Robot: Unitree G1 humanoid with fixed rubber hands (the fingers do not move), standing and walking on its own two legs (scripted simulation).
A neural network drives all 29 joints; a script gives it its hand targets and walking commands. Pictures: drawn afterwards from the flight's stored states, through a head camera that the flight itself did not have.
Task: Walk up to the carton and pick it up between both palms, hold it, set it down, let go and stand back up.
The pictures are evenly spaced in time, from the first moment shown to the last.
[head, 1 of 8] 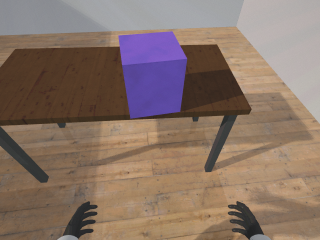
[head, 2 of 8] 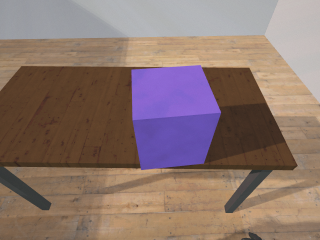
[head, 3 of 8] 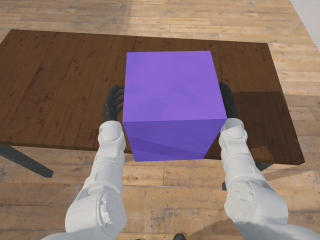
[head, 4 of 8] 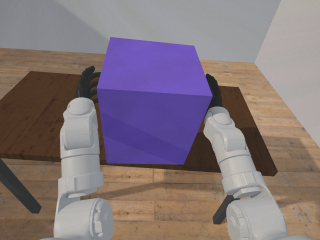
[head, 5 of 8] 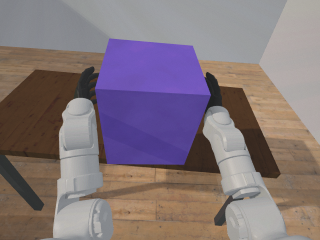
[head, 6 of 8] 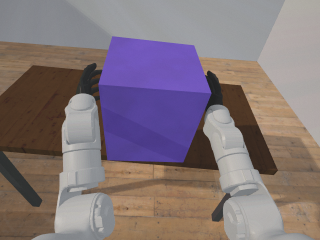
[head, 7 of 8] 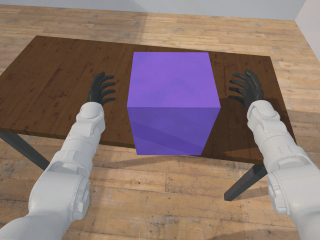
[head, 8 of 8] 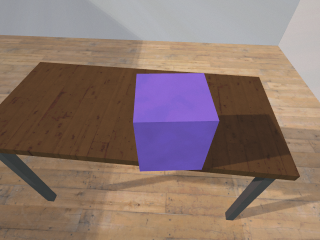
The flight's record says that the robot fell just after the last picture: no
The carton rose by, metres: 0.16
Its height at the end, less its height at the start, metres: +0.00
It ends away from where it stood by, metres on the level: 0.02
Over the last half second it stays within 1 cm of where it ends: yes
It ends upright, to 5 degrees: yes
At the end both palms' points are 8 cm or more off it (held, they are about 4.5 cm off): yes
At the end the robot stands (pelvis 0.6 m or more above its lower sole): yes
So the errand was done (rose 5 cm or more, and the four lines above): yes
